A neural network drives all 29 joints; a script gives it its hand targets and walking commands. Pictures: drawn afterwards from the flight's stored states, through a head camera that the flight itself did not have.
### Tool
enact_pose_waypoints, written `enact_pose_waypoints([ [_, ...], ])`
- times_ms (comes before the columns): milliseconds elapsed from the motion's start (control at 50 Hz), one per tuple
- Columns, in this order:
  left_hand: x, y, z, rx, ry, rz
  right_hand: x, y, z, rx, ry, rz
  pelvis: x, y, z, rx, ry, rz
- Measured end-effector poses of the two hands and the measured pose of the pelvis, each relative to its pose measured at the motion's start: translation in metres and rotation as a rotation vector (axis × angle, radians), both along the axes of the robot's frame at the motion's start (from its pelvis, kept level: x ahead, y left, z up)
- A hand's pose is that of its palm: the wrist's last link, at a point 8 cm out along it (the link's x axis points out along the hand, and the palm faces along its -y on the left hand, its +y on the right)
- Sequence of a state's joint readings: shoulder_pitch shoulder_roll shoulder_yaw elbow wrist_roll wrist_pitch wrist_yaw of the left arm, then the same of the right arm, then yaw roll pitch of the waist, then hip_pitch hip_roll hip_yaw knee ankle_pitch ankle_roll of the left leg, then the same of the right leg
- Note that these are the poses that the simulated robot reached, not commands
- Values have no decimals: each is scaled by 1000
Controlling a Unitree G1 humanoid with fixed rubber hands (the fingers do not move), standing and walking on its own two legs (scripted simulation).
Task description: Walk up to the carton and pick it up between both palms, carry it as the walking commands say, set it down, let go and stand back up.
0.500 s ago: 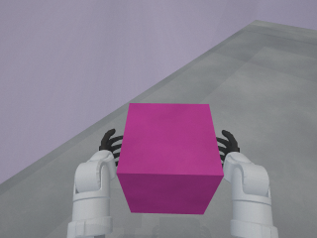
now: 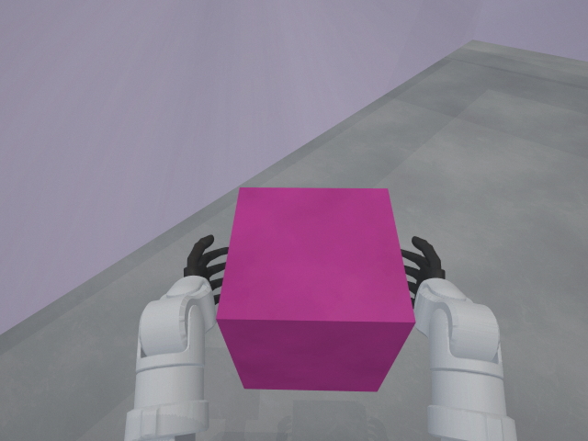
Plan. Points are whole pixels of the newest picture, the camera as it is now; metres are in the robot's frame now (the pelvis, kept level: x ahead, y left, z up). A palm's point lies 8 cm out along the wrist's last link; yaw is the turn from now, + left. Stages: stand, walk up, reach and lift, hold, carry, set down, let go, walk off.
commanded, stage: carry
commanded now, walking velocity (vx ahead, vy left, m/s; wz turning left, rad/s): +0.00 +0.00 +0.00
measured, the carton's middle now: (311, 294) +0.35 +0.00 +0.03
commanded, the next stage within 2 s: hold in 0.40 s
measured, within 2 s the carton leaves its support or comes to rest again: neither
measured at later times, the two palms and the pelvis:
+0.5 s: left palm (207, 306) +0.31 +0.14 +0.06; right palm (429, 309) +0.30 -0.16 +0.06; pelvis +0.01 +0.00 +0.01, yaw -1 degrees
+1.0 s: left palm (233, 295) +0.34 +0.11 +0.04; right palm (450, 332) +0.27 -0.18 +0.05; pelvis +0.01 +0.03 +0.01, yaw -7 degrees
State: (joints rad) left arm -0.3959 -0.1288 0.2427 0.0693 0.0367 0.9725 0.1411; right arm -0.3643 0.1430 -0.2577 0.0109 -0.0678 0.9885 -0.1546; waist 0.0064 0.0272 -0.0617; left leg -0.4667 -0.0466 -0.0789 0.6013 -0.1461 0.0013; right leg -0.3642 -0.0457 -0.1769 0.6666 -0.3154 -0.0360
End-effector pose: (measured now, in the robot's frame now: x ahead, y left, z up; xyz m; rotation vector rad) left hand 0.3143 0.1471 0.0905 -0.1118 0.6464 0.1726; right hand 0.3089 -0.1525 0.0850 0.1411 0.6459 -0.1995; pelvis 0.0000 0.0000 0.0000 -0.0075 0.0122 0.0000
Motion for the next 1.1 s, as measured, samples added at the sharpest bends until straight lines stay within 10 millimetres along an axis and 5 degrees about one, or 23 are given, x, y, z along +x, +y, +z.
enact_pose_waypoints([
  [420,1,0,0,2,-12,-1,2,0,-1,2,-13,2,0,0,0,0,0,0],
  [480,-1,-3,-21,37,19,-36,-2,-3,-20,-29,23,21,4,-1,4,3,-43,-9],
  [580,-29,-15,-71,-4,105,-94,-39,-15,-51,-107,113,9,14,-3,8,8,-66,-18],
  [640,-35,-19,-79,-16,122,-121,-51,-17,-54,-135,135,-2,12,-1,8,6,-70,-22],
  [860,7,-26,-29,71,-30,-228,-39,-21,-26,-66,-13,-104,0,20,8,-2,-98,-86],
  [1100,30,-34,-68,34,52,-255,-29,-28,-61,-63,70,-145,11,33,9,-4,-83,-121],
])
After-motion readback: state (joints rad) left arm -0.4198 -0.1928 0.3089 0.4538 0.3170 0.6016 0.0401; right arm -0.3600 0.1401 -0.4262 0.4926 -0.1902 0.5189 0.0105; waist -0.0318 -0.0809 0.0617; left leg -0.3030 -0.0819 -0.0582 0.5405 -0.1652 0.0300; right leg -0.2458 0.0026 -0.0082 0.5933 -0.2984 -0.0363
